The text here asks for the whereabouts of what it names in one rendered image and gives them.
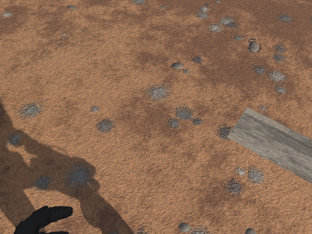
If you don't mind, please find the left robot hand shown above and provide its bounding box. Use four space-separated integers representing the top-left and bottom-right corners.
14 206 73 234

